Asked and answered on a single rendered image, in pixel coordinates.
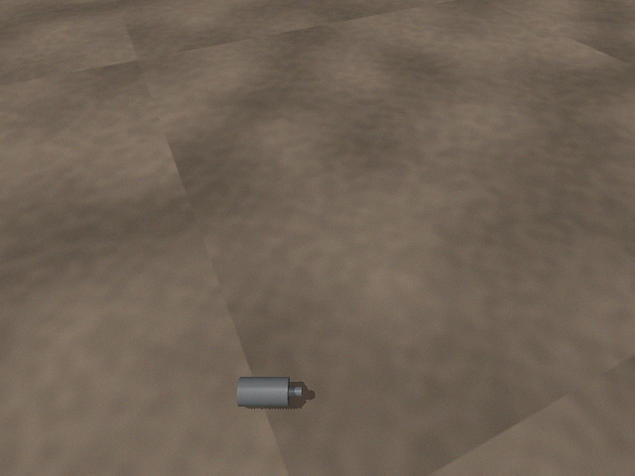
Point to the bottle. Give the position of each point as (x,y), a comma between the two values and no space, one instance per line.
(265,392)

